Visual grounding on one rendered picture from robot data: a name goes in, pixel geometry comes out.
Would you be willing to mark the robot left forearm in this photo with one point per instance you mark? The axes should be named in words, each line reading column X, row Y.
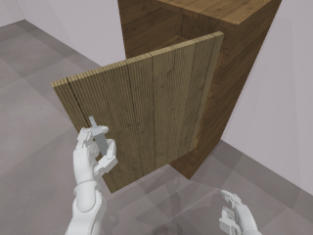
column 88, row 209

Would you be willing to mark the handle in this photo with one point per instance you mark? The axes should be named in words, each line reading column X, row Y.
column 99, row 137

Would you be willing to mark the robot right hand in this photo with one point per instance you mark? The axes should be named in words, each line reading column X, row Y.
column 237, row 221

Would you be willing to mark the cupboard door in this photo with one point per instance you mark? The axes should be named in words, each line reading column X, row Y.
column 152, row 104

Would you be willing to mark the robot left hand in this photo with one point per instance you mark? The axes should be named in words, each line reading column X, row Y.
column 83, row 157

